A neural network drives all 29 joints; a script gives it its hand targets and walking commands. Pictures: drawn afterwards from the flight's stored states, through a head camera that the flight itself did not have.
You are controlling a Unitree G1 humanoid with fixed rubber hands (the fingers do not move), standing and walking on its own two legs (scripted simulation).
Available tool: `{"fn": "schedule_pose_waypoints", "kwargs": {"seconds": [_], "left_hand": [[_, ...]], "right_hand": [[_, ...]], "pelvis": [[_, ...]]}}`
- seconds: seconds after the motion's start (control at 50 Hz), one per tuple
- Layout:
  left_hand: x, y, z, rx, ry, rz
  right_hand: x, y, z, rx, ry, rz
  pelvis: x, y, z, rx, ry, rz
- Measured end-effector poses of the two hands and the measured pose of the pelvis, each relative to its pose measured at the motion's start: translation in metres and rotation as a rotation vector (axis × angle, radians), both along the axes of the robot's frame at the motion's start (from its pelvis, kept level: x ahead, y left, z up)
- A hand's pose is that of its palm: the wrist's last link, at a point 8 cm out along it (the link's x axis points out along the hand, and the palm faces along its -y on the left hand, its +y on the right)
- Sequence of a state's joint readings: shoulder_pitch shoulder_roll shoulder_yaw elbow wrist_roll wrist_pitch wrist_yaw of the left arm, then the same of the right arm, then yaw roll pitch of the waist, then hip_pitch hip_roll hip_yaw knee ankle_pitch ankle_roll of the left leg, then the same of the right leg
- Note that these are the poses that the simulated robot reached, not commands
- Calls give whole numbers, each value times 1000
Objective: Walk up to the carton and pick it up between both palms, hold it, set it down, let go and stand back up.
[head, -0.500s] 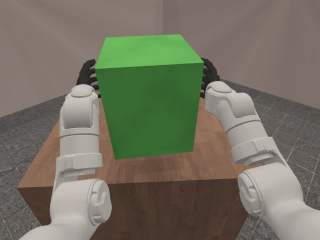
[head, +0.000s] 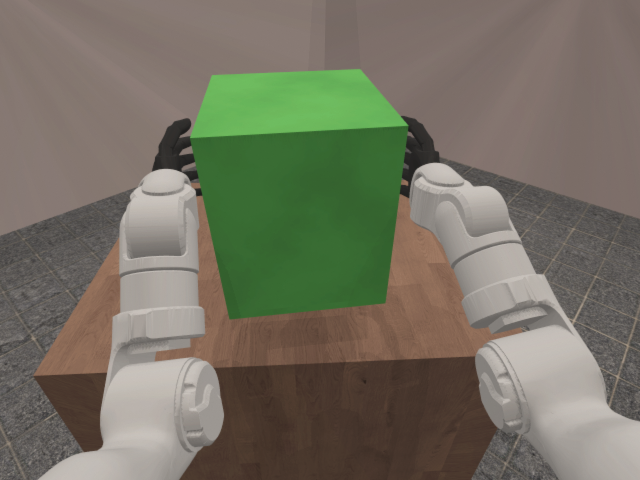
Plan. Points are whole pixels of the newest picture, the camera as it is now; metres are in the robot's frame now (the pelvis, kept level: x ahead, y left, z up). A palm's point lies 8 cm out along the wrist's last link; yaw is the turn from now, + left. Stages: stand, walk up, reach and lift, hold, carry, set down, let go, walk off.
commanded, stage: hold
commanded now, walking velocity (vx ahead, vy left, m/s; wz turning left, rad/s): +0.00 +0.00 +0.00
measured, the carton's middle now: (298, 188) +0.41 +0.01 +0.24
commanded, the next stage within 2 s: none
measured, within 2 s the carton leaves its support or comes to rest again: neither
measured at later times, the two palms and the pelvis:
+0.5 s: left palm (172, 183) +0.37 +0.15 +0.27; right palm (422, 178) +0.36 -0.14 +0.27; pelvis +0.00 +0.00 +0.00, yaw +0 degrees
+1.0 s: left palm (171, 184) +0.37 +0.15 +0.27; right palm (421, 178) +0.36 -0.14 +0.27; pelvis +0.00 +0.00 +0.00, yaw +0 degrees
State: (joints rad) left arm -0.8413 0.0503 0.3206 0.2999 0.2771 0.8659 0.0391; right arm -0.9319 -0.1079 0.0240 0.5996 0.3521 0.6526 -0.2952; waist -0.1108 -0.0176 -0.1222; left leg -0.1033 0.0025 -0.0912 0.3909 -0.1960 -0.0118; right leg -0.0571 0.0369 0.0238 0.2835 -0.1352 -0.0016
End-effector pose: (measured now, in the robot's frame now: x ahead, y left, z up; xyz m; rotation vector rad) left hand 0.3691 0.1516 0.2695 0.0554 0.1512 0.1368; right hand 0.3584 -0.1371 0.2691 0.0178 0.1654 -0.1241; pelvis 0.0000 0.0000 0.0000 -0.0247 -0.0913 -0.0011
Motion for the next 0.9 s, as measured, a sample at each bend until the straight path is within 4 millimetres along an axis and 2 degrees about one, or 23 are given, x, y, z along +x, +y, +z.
{"fn": "schedule_pose_waypoints", "kwargs": {"seconds": [0.9], "left_hand": [[0, 1, -1, 0, -1, 1]], "right_hand": [[1, 1, -1, -1, 0, 2]], "pelvis": [[1, 0, 0, -1, -1, 2]]}}
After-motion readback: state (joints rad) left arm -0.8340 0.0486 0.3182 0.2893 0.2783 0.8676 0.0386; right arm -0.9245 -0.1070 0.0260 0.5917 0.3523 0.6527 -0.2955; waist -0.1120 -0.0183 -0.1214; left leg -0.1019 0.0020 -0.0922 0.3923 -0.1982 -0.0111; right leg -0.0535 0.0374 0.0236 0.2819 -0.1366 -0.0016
